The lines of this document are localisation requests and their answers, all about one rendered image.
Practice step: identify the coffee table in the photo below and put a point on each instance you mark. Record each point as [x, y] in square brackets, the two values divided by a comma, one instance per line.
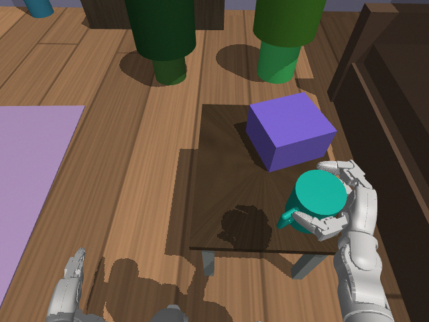
[238, 203]

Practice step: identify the right robot hand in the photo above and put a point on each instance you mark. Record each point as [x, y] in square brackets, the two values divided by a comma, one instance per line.
[359, 212]

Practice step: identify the sofa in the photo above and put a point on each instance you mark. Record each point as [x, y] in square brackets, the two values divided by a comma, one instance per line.
[381, 94]

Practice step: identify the left robot hand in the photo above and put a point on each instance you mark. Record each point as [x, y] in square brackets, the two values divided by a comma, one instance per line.
[65, 299]

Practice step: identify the right robot arm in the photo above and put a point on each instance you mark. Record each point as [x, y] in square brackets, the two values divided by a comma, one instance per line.
[358, 267]

